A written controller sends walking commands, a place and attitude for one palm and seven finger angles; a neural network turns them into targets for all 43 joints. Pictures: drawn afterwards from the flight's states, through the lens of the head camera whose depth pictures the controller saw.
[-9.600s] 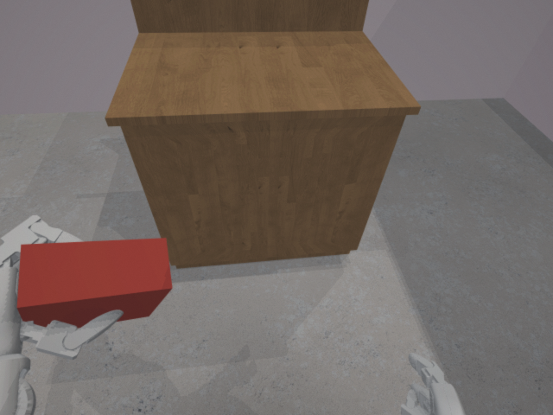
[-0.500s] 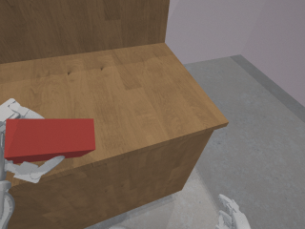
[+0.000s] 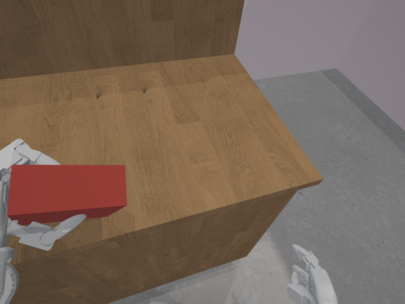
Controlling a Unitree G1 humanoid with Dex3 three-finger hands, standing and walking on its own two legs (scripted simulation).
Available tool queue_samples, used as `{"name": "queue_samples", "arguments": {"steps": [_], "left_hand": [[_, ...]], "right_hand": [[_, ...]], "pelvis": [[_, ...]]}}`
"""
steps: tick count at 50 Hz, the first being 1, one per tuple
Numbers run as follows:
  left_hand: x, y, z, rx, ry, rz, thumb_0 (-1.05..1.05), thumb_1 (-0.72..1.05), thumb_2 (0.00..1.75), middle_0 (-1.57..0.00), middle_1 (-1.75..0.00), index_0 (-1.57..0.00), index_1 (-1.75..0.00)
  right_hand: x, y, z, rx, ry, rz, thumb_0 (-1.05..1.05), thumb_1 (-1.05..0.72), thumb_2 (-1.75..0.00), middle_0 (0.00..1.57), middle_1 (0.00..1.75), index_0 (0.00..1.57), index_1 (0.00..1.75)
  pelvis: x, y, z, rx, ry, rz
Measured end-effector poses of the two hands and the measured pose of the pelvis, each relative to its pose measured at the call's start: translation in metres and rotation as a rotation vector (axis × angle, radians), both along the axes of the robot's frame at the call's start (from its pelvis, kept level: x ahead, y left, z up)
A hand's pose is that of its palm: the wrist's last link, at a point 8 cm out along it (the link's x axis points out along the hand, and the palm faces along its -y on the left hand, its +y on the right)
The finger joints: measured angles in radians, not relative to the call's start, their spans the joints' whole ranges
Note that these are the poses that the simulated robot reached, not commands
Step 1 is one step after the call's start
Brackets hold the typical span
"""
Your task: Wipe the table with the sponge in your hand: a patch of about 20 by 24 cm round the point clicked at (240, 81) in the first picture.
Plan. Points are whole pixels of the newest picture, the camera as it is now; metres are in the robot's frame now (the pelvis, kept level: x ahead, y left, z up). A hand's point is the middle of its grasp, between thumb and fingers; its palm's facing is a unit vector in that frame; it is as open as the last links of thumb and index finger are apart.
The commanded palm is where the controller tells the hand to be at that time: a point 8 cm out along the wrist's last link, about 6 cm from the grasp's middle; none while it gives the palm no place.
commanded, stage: come to a stop and stand still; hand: left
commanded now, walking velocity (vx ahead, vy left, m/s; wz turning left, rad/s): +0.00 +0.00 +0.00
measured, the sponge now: (86, 195) +0.24 +0.21 +0.13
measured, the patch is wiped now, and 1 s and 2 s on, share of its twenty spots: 0.00 0.00 0.00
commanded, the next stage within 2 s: look again from close up in 0.52 s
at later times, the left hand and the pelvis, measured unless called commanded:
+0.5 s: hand (65, 173) +0.26 +0.24 +0.16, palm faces +0.37 -0.84 -0.39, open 9.9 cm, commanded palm +0.20 +0.27 +0.18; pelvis +0.04 -0.01 +0.00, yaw +0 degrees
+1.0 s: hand (57, 186) +0.23 +0.24 +0.16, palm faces +0.37 -0.85 -0.38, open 9.9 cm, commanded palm +0.17 +0.28 +0.18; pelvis +0.02 +0.00 +0.01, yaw +0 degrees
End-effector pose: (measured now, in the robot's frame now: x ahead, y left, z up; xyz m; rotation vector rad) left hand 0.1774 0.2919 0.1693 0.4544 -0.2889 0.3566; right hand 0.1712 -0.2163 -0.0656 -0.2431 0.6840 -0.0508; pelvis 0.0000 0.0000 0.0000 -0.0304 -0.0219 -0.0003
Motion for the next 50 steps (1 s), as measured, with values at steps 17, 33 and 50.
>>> {"name": "queue_samples", "arguments": {"steps": [17,33,50], "left_hand": [[0.040,-0.010,0.007,0.029,0.059,-0.039,-0.01,-0.47,1.01,-0.77,-1.34,-0.77,-1.33],[0.034,-0.013,0.004,-0.017,0.065,-0.006,-0.01,-0.47,1.01,-0.77,-1.34,-0.77,-1.33],[0.016,-0.008,0.002,-0.024,0.071,-0.004,-0.01,-0.47,1.01,-0.77,-1.34,-0.77,-1.33]], "right_hand": [[0.044,-0.008,0.007,0.010,-0.010,-0.047,0.02,-0.91,-0.90,0.21,0.30,0.20,0.30],[0.036,-0.013,0.004,0.009,0.010,-0.065,0.02,-0.91,-0.90,0.21,0.30,0.20,0.30],[0.009,-0.009,0.001,0.011,0.025,-0.073,0.02,-0.91,-0.90,0.21,0.30,0.20,0.30]], "pelvis": [[0.034,-0.005,0.004,0.010,0.029,-0.007],[0.033,-0.007,0.005,0.009,0.017,0.000],[0.015,-0.002,0.005,0.009,0.008,0.002]]}}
